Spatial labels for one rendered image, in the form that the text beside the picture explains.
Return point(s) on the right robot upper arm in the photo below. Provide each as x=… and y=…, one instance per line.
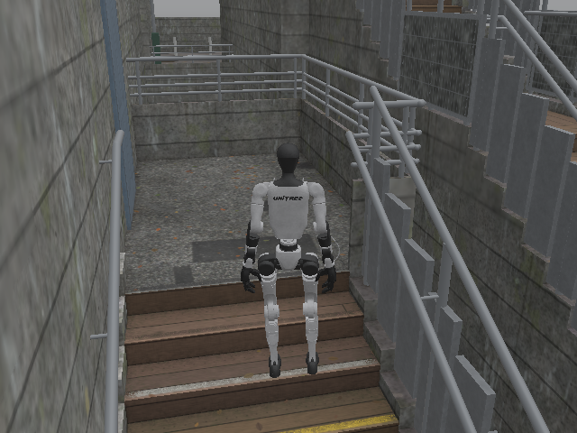
x=317, y=192

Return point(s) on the left robot upper arm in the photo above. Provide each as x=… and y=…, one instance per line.
x=259, y=191

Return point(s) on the right robot forearm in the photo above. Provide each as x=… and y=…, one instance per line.
x=326, y=248

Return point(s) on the robot right hand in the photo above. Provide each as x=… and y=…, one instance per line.
x=331, y=278

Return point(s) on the robot left foot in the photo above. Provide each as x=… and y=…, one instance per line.
x=275, y=369

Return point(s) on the robot left hand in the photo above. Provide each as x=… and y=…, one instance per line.
x=245, y=278

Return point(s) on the right robot thigh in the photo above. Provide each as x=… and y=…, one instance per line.
x=309, y=265

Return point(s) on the left robot forearm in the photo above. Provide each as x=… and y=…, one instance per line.
x=250, y=248

